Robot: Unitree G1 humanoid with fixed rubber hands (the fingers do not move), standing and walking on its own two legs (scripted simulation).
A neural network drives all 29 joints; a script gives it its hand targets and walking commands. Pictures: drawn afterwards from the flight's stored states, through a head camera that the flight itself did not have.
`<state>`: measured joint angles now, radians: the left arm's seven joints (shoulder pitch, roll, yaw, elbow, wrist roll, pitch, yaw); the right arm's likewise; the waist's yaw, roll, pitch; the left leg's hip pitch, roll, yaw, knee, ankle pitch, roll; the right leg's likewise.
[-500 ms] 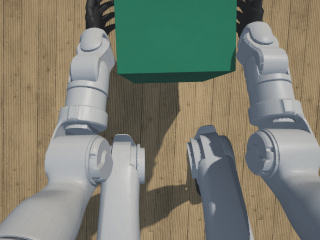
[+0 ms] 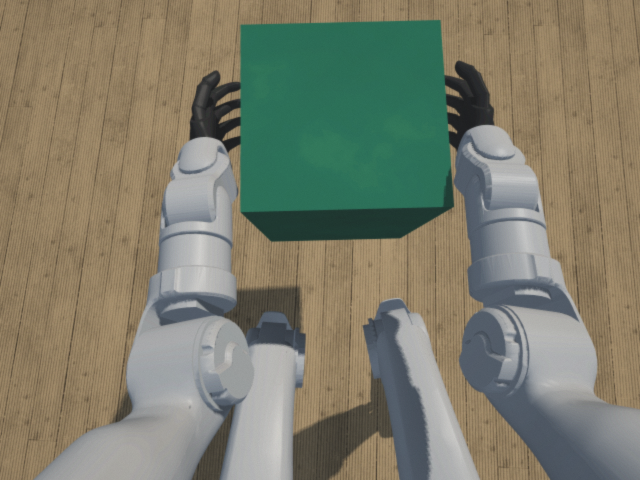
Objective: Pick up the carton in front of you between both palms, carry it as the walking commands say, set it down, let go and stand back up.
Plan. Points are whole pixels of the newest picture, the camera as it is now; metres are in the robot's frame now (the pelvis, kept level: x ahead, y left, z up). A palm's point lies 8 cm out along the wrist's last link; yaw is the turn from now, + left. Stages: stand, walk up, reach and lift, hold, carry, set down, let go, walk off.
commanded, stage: reach and lift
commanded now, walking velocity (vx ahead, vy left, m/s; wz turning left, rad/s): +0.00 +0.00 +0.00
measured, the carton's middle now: (337, 154) +0.51 -0.03 -0.12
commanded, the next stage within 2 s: none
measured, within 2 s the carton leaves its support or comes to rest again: neither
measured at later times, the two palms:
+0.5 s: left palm (125, 122) +0.45 +0.13 +0.11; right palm (548, 98) +0.44 -0.17 +0.11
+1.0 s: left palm out of the picture +0.41 +0.14 +0.26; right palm out of the picture +0.40 -0.16 +0.26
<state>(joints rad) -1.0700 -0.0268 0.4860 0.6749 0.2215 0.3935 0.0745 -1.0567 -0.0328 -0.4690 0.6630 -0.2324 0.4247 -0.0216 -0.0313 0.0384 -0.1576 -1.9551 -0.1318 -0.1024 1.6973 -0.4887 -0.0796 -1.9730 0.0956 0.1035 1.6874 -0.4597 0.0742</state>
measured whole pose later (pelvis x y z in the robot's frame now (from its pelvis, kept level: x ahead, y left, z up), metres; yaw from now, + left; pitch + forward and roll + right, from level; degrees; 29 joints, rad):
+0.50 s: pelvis +0.05 +0.00 +0.14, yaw -1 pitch +30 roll +0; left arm -0.64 -0.12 0.40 0.63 0.20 0.33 0.07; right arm -0.64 0.07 -0.40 0.63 -0.22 0.35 -0.02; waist -0.02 0.02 -0.23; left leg -1.28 -0.10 -0.13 1.23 -0.46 -0.04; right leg -1.30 0.08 0.12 1.21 -0.43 0.05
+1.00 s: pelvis +0.10 +0.00 +0.26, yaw -1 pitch +7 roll +0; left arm -0.27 -0.15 0.28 0.44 0.22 0.46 0.03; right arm -0.27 0.15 -0.28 0.43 -0.23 0.48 -0.03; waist -0.01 0.01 -0.13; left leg -0.41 -0.05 -0.15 0.57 -0.28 -0.02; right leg -0.42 0.05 0.14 0.57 -0.26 0.02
